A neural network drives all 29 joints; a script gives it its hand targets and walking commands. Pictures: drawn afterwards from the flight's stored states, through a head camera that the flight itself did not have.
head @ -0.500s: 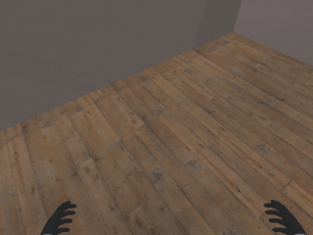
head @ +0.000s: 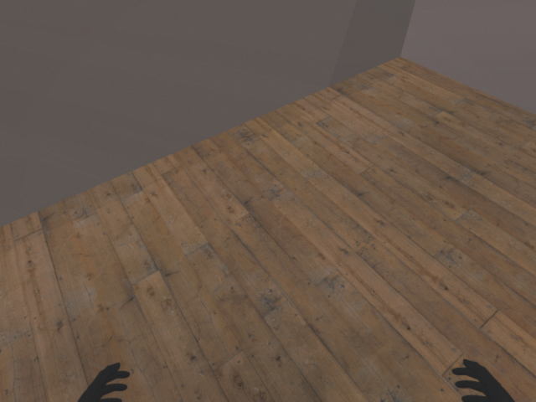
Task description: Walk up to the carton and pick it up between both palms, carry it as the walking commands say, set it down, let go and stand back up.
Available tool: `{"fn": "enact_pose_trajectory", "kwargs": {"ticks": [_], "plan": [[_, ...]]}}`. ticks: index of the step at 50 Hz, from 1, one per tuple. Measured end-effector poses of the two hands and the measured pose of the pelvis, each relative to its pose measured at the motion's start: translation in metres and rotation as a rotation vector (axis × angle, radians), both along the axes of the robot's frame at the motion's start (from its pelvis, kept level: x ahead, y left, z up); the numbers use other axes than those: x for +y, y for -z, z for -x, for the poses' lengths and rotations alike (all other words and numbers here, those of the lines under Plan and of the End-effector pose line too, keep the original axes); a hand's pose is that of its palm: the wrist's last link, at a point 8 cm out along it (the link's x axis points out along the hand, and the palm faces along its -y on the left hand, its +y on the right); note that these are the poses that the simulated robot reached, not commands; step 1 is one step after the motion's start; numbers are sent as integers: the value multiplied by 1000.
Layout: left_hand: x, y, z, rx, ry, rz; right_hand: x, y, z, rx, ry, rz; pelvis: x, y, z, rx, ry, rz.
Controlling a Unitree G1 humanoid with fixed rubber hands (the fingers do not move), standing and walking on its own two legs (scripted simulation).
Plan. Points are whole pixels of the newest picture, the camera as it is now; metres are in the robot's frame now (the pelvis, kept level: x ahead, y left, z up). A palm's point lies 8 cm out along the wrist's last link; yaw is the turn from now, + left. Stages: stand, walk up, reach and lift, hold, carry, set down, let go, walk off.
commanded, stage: stand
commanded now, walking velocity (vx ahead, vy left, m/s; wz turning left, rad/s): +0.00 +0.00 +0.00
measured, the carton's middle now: out of the picture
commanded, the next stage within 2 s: walk up in 1.34 s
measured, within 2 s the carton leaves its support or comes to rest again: neither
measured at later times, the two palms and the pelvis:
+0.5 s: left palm out of the picture +0.11 +0.31 -0.08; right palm out of the picture +0.11 -0.31 -0.08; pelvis +0.00 +0.00 +0.02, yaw +0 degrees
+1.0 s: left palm out of the picture +0.10 +0.31 -0.08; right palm out of the picture +0.10 -0.31 -0.08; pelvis +0.00 +0.00 +0.02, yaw +0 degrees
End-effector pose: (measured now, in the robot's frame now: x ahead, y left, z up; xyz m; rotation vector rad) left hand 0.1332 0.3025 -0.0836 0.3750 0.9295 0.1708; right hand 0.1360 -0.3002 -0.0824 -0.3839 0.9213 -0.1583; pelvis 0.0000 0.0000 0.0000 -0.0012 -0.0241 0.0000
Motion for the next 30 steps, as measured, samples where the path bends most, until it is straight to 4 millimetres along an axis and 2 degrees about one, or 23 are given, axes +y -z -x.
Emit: {"fn": "enact_pose_trajectory", "kwargs": {"ticks": [30], "plan": [[8, -1, 30, 139, -52, -4, -9, -1, 30, 137, 62, 2, 0, -18, 3, -18, 0, -1]]}}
